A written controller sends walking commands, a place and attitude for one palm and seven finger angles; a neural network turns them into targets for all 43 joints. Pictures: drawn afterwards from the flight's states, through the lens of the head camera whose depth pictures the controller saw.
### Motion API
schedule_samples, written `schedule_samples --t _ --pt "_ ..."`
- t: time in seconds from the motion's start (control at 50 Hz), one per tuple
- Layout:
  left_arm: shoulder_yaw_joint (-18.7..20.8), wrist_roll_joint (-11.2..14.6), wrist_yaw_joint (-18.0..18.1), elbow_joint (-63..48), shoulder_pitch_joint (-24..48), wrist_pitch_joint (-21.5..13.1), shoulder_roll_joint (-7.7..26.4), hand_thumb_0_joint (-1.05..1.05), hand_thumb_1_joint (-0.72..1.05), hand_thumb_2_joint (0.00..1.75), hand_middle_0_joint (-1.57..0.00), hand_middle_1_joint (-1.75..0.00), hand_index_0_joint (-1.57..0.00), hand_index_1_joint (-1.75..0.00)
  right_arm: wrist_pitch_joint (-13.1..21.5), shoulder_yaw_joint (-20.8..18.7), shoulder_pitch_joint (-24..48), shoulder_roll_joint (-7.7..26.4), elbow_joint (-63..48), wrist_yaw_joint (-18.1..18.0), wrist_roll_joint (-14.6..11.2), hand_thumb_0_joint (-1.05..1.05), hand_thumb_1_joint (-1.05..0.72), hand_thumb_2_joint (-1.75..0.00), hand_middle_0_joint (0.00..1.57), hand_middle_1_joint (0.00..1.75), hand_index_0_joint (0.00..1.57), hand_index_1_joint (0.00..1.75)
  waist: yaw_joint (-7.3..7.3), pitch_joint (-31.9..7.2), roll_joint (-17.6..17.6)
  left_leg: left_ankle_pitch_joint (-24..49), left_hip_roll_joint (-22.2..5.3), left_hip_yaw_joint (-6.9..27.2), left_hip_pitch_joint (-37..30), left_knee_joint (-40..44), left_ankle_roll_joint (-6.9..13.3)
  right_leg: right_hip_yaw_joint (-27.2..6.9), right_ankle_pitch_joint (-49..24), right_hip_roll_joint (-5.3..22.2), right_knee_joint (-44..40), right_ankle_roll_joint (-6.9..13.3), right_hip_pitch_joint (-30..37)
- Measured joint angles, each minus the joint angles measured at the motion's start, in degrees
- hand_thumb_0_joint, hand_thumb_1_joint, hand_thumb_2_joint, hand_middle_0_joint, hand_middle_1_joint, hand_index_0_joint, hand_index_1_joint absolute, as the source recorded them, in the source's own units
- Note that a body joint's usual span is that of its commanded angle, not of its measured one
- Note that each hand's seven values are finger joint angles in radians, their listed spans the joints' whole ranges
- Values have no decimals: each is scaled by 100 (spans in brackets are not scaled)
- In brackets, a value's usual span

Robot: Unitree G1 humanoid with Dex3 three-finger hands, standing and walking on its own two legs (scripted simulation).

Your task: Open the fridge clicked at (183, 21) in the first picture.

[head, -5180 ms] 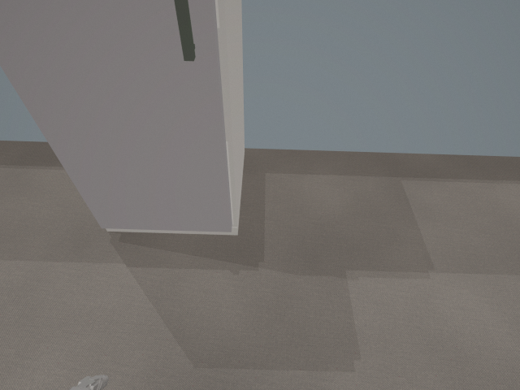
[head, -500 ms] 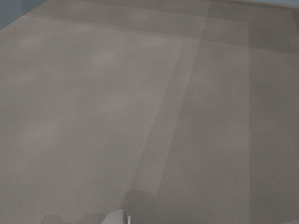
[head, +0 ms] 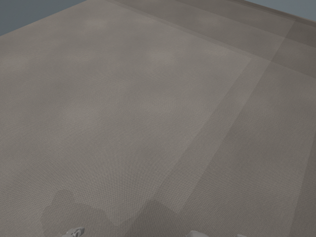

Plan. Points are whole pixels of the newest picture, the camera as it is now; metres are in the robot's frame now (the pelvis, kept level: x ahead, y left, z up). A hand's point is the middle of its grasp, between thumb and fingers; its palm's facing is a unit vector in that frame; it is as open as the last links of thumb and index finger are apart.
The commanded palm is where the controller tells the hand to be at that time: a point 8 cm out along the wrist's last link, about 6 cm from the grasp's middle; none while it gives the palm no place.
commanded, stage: walk to a spot facing it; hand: right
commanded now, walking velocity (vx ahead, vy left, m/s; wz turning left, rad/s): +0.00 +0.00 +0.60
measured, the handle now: out of the picture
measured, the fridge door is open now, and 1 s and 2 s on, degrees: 0 0 0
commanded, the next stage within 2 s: turn to face it in 1.48 s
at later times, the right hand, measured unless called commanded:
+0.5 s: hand out of the picture +0.13 -0.19 -0.16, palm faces -0.30 +0.93 -0.22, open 7.4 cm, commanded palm none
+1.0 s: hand out of the picture +0.15 -0.14 -0.17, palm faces -0.45 +0.88 -0.18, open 7.4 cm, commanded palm none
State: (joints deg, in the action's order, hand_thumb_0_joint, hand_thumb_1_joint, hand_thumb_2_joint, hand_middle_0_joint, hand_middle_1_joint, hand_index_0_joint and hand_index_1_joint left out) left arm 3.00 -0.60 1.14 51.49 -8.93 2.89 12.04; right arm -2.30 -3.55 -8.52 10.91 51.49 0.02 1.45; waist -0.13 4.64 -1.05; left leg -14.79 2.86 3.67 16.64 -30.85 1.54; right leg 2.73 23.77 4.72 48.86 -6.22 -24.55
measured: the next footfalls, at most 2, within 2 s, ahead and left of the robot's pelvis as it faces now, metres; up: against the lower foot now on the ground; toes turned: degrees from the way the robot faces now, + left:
right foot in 0.08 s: +0.05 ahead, -0.13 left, +0.00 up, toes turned -2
left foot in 0.56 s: -0.04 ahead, +0.11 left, +0.00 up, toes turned +28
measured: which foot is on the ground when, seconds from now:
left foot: down 0.00-0.08, up 0.10-0.54, down 0.56-1.00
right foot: up 0.00-0.06, down 0.08-0.56, up 0.58-1.00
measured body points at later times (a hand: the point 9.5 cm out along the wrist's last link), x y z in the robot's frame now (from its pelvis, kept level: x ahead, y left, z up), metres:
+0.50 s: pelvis -0.02 -0.02 +0.00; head +0.03 -0.01 +0.45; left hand -0.05 +0.23 -0.14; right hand +0.14 -0.24 -0.14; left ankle -0.08 +0.10 -0.70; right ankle +0.02 -0.13 -0.73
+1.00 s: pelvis +0.08 +0.03 +0.00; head +0.10 +0.03 +0.45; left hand +0.05 +0.30 -0.13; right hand +0.18 -0.19 -0.16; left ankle -0.07 +0.09 -0.73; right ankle +0.22 -0.03 -0.71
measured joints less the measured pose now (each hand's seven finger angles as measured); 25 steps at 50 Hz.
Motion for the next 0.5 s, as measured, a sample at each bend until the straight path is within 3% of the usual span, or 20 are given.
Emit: schedule_samples --t 0.06,0.1,0.14,0.2,0.26,0.4,0.5 --pt "-27 31 15 -111 85 -77 -40 0 91 90 -20 -30 -20 -30 -66 -53 -58 84 21 0 -3 0 -90 -89 20 30 20 30 63 -26 120 -42 59 184 139 -173 -118 64 -249 -161 -938 92 432" --pt "-62 19 35 -156 96 -170 -101 0 91 90 -21 -30 -20 -30 -132 -111 -90 193 27 0 -42 0 -90 -89 20 30 20 30 92 -32 306 -156 60 346 307 -501 -189 213 -720 -249 -1443 440 657" --pt "-122 -16 19 -200 72 -198 -131 0 90 90 -21 -30 -20 -30 -195 -171 -139 264 55 13 -24 0 -90 -89 20 30 20 30 151 -37 383 -936 77 234 658 -1533 -315 407 -670 -184 -1417 710 707" --pt "-158 -60 37 -223 -21 -216 -169 0 90 90 -21 -30 -20 -30 -230 -255 -230 345 98 104 31 0 -91 -89 20 30 20 30 138 -46 366 -1049 -34 -71 1069 -3080 -466 588 -703 -57 -1687 795 908" --pt "-153 -60 48 -188 -127 -236 -192 0 90 90 -21 -30 -20 -30 -245 -302 -316 386 96 155 28 0 -91 -89 20 30 20 30 150 -60 334 -846 -247 -246 1170 -3665 -595 768 -848 40 -1990 794 1078" --pt "-56 -63 2 -25 -324 -244 -184 0 90 90 -21 -30 -20 -30 -326 -281 -337 318 140 179 18 0 -91 -89 20 30 20 30 63 -19 177 -1023 -611 -544 795 -2825 -695 1239 -874 309 -2130 742 1205" --pt "50 -81 -56 141 -427 -201 -69 0 90 90 -21 -30 -20 -30 -257 -193 -127 196 99 171 6 0 -91 -90 20 30 19 30 -71 75 9 -1126 -587 -819 358 -1564 -569 1585 -713 581 -1796 590 1124"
